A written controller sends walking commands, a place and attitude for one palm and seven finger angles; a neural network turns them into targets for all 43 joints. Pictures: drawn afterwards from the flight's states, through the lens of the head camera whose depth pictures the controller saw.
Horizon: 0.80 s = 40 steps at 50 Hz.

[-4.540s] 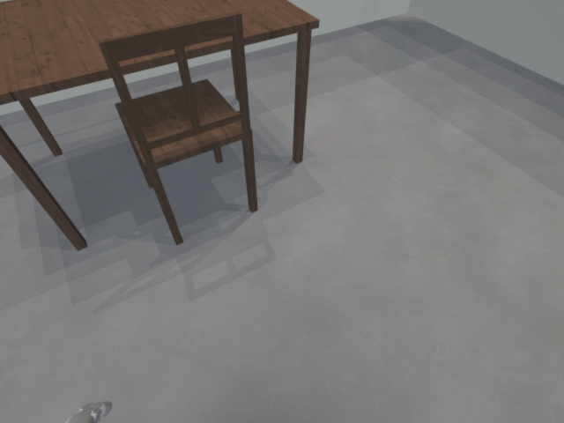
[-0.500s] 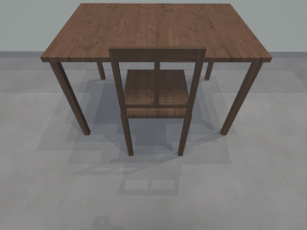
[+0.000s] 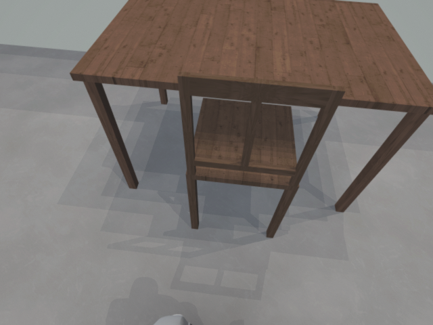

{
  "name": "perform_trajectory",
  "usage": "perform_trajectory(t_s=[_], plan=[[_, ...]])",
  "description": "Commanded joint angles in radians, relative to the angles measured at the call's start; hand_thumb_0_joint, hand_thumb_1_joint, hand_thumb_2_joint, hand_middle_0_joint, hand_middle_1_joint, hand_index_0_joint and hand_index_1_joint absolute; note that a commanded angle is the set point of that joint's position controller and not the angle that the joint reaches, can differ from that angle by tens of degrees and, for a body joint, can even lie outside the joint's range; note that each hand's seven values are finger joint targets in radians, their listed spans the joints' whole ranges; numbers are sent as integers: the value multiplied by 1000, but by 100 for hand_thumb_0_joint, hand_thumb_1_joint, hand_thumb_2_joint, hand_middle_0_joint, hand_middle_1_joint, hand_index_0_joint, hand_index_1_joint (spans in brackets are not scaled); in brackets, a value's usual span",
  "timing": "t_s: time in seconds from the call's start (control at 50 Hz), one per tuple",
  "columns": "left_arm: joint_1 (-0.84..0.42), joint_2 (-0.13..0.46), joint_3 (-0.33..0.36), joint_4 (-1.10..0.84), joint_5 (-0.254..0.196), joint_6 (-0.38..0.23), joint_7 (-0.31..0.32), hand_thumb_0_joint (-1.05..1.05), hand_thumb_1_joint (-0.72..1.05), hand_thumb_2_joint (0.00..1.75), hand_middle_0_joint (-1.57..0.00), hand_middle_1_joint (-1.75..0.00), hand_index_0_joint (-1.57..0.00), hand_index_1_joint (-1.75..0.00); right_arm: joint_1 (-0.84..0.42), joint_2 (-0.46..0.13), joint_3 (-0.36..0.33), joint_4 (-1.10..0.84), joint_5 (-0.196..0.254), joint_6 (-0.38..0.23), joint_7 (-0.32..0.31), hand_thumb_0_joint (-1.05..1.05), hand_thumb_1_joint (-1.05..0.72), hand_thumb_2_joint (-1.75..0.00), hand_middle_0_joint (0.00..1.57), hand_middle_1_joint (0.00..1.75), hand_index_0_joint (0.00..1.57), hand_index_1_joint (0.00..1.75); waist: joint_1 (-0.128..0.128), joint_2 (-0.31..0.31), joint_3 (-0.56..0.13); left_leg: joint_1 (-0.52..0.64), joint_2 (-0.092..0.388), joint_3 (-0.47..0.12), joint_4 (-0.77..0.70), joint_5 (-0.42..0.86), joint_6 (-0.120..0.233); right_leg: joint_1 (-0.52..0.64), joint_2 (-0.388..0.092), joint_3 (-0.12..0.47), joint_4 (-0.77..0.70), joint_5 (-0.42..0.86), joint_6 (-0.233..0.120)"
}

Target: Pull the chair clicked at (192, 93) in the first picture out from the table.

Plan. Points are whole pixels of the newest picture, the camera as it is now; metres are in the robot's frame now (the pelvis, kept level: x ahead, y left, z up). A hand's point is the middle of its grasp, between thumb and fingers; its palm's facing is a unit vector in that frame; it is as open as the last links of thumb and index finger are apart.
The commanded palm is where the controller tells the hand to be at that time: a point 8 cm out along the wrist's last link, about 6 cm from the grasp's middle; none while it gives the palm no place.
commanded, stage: take the last steps up to it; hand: left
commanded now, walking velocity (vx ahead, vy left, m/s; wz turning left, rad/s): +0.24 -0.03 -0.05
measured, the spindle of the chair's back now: (250, 136) +0.62 -0.03 -0.08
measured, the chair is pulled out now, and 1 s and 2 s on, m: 0.00 0.00 0.00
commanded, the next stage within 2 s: come to a stop and stand still in 0.28 s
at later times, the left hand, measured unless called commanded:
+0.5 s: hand (160, 268) +0.25 +0.15 -0.15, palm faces -0.03 -0.97 -0.24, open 7.4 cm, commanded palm none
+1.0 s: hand (116, 301) +0.17 +0.24 -0.16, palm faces +0.02 -0.96 -0.27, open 7.4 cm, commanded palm none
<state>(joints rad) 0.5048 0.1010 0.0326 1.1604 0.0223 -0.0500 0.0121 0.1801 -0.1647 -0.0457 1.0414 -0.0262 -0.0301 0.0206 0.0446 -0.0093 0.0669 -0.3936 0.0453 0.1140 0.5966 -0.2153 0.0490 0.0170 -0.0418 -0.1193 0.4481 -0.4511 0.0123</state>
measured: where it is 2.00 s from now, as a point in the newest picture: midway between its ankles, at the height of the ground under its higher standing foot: outside the picture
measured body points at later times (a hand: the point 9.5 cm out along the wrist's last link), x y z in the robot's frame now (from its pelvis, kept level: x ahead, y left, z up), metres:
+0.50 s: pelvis +0.15 -0.02 +0.00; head +0.17 -0.05 +0.45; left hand +0.25 +0.21 -0.13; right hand +0.11 -0.24 -0.17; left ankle +0.07 +0.10 -0.71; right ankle +0.20 -0.12 -0.73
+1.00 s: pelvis +0.13 +0.03 +0.00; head +0.11 +0.02 +0.45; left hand +0.17 +0.29 -0.14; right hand +0.21 -0.21 -0.14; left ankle +0.14 +0.13 -0.73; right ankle +0.19 -0.10 -0.72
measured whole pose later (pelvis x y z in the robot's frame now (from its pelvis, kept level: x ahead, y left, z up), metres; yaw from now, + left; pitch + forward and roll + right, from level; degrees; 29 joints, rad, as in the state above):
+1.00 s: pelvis +0.13 +0.03 +0.00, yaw -2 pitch -3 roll +1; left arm 0.28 0.20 0.04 0.97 0.03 0.06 0.03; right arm 0.23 -0.20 -0.03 0.88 -0.03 0.03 -0.01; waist 0.01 0.01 0.01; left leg -0.25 -0.02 0.08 0.62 -0.33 0.04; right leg -0.39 -0.05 -0.01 0.72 -0.33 -0.01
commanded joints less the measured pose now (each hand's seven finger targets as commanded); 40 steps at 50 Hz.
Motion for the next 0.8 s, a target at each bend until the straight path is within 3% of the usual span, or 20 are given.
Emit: perform_trajectory(t_s=[0.0,0.02,0.06,0.08,0.12,0.18,0.32,0.36,0.38,0.4,0.42,0.44,0.46,0.48,0.5,0.54,0.66,0.74,0.76,0.78], plan=[[-3,92,17,-94,-14,-22,5,0,90,90,-20,-30,-20,-30,393,-254,-49,44,3,-25,-41,0,-90,-90,20,30,20,30,-151,225,-226,605,400,-549,-283,221,198,-557,45,54,733,-116,-59],[-50,101,21,-93,-13,-14,9,0,90,90,-20,-30,-20,-30,327,-229,-46,41,8,-27,-50,0,-90,-90,20,30,20,30,-139,211,-207,533,400,-512,-321,149,192,-600,3,112,837,-79,-65],[-119,103,29,-91,-4,-2,-5,0,90,90,-20,-30,-20,-30,174,-120,-22,-4,7,-38,-51,0,-90,-90,20,30,20,30,-86,104,-28,290,330,-360,-371,109,164,-601,-75,127,830,51,-45],[-116,85,28,-86,2,7,-10,0,90,90,-20,-30,-20,-30,151,-86,-12,-5,6,-45,-50,0,-90,-90,20,30,20,30,-60,92,10,208,289,-286,-385,155,143,-559,-84,119,781,89,-35],[-70,56,27,-75,6,27,-12,0,90,90,-20,-30,-20,-30,127,-62,-9,-12,7,-53,-51,0,-90,-90,20,30,20,30,-24,111,-12,172,232,-164,-387,254,124,-504,-81,96,690,136,-18],[-97,63,27,-97,6,40,-14,0,90,90,-20,-30,-20,-30,128,-79,-8,-20,11,-54,-49,0,-90,-90,20,30,20,30,-12,100,-6,191,222,-121,-408,295,138,-518,-83,88,580,184,-5],[-280,94,25,-182,4,40,-20,0,90,90,-20,-30,-20,-30,151,-124,-24,-9,-3,-26,-42,0,-90,-90,20,30,20,30,-52,115,44,215,233,-117,-359,190,136,-442,-49,37,259,189,-14],[-260,102,26,-181,6,32,-21,0,90,90,-20,-30,-20,-30,142,-122,-21,-2,-4,-19,-42,0,-90,-90,20,30,20,30,-38,89,37,186,212,-105,-286,167,108,-338,-16,11,170,223,-19],[-213,110,27,-164,7,24,-16,0,90,90,-20,-30,-20,-30,140,-111,-14,4,-1,-15,-44,0,-90,-90,20,30,20,30,-12,56,12,168,175,-76,-195,187,73,-233,-1,-1,78,296,-20],[-150,152,32,-140,8,10,-8,0,90,90,-20,-30,-20,-30,153,-80,-4,12,7,-17,-44,0,-90,-90,20,30,20,30,13,-26,-42,127,110,-39,-66,141,22,-100,-52,77,8,473,-24],[-106,220,39,-123,7,-2,4,0,90,90,-20,-30,-20,-30,191,-36,7,6,16,-18,-42,0,-90,-90,20,30,20,30,4,-193,-116,14,15,12,76,-86,-34,31,-234,306,-7,797,-90],[-88,256,35,-128,-6,-1,9,0,90,90,-20,-30,-20,-30,213,-37,8,5,21,-3,-51,0,-90,-90,20,30,20,30,-3,-179,-144,58,-24,-17,201,-387,-62,-12,-365,374,-66,1106,-179],[-142,269,36,-128,-11,-3,14,0,90,90,-20,-30,-20,-30,222,-41,5,14,25,18,-57,0,-90,-90,20,30,20,30,-24,-246,-192,90,-11,-83,278,-428,-67,-52,-367,380,-69,1209,-212],[-197,248,33,-140,-9,4,23,0,90,90,-20,-30,-20,-30,213,-50,1,17,29,26,-61,0,-90,-90,20,30,20,30,-30,-210,-181,73,-4,-115,319,-404,-71,-62,-362,353,-53,1226,-238],[-229,239,31,-150,-6,12,31,0,90,90,-20,-30,-20,-30,189,-47,-2,23,32,32,-61,0,-90,-90,20,30,20,30,-29,-133,-177,54,-4,-127,344,-370,-75,-62,-341,306,-31,1218,-243],[-246,242,41,-157,-4,28,41,0,90,90,-20,-30,-20,-30,163,-44,-6,22,30,53,-60,0,-90,-90,20,30,20,30,-20,-50,-180,28,-13,-122,381,-340,-84,-62,-331,256,-28,1146,-241],[-301,244,55,-200,6,54,42,0,90,90,-20,-30,-20,-30,131,-49,-23,-23,16,89,-42,0,-90,-90,20,30,20,30,-28,-138,-126,15,-29,-115,406,-243,-102,-211,-288,207,-104,806,-213],[-305,255,60,-208,13,62,37,0,90,90,-20,-30,-20,-30,109,-42,-17,-46,20,74,-37,0,-90,-90,20,30,20,30,-18,-183,-138,80,-28,-88,214,-233,-91,-218,-260,219,-125,565,-206],[-309,259,61,-211,14,65,35,0,90,90,-20,-30,-20,-30,117,-43,-16,-49,19,69,-36,0,-90,-90,20,30,20,30,-27,-175,-132,99,-34,-77,145,-208,-88,-223,-247,224,-124,497,-193],[-289,298,47,-225,14,44,77,0,90,90,-20,-30,-20,-30,165,-122,-30,-120,27,39,-36,0,-90,-90,20,30,20,30,-100,-31,-316,90,-49,-39,55,-251,-104,-9,-295,316,59,974,-175]])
